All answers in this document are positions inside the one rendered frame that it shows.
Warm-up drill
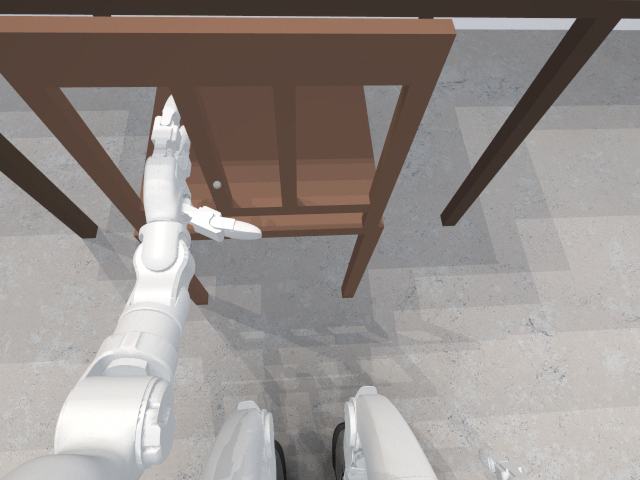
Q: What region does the robot right hand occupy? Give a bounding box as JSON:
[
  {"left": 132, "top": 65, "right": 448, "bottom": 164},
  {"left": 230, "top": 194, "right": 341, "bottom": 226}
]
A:
[{"left": 478, "top": 449, "right": 533, "bottom": 480}]

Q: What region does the chair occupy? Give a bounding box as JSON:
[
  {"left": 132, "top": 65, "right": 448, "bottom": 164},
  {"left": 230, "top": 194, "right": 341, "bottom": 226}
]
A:
[{"left": 0, "top": 16, "right": 457, "bottom": 305}]

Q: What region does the robot left forearm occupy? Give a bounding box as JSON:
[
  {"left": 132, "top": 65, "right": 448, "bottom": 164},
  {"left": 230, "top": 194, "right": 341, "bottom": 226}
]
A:
[{"left": 54, "top": 220, "right": 195, "bottom": 454}]

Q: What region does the robot left upper arm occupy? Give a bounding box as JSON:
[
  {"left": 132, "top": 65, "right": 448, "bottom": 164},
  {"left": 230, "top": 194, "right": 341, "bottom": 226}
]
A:
[{"left": 0, "top": 376, "right": 175, "bottom": 480}]

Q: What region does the right robot thigh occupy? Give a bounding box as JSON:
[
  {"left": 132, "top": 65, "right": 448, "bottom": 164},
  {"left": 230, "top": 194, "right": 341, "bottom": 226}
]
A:
[{"left": 344, "top": 394, "right": 438, "bottom": 480}]

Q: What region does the robot left hand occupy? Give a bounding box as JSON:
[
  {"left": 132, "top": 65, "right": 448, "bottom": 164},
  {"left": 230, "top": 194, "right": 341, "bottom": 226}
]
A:
[{"left": 143, "top": 95, "right": 262, "bottom": 242}]

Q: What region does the left robot shin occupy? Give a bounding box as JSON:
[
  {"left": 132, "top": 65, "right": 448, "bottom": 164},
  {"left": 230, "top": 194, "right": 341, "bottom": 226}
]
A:
[{"left": 226, "top": 401, "right": 276, "bottom": 480}]

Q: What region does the table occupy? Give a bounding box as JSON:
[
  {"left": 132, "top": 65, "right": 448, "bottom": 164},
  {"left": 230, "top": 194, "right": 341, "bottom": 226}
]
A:
[{"left": 0, "top": 0, "right": 640, "bottom": 239}]

